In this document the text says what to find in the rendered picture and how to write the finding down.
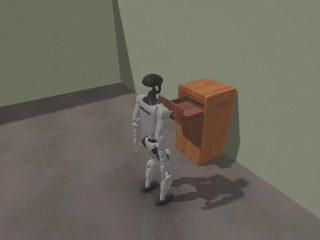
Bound robot left forearm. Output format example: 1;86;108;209
132;120;141;140

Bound right robot hand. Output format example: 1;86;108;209
160;162;172;179

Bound cabinet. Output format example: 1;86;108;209
175;77;236;167

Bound drawer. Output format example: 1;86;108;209
158;95;205;126

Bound robot left upper arm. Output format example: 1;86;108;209
132;94;146;124

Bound left robot hand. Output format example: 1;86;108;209
133;138;144;153

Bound robot left thigh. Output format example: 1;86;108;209
141;135;158;169

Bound robot right upper arm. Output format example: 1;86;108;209
154;105;170;142

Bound right robot foot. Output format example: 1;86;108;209
155;193;174;206

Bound robot right forearm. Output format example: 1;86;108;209
156;135;168;165

